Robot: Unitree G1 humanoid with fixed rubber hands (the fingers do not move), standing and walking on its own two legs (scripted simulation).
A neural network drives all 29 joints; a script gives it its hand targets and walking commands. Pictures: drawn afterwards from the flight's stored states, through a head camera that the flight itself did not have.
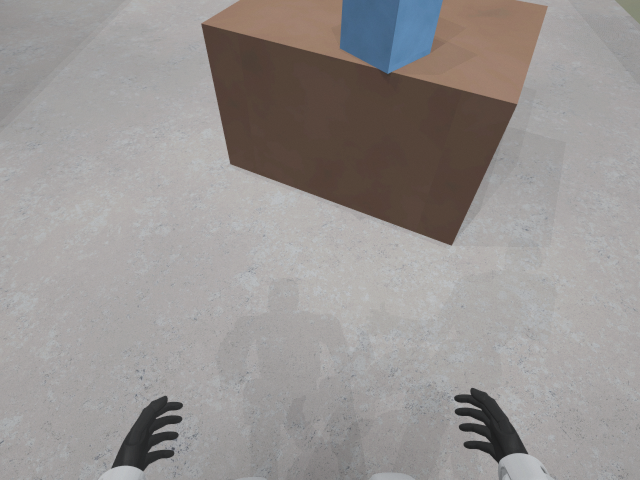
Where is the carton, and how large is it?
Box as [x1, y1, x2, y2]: [340, 0, 442, 73]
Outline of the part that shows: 343,0 340,48 387,73 429,53 442,0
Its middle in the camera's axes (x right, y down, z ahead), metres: +0.22 -0.67 +1.15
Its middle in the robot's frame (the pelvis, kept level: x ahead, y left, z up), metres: +1.31 -0.24 +0.01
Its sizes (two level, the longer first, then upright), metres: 0.210 0.200 0.250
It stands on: a pedestal, 0.64 m high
